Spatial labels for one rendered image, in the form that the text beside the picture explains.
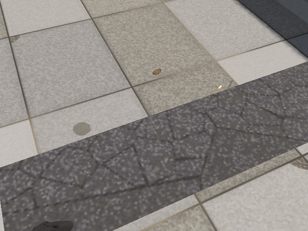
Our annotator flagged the robot left hand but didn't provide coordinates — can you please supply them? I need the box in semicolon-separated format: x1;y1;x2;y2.
32;220;73;231

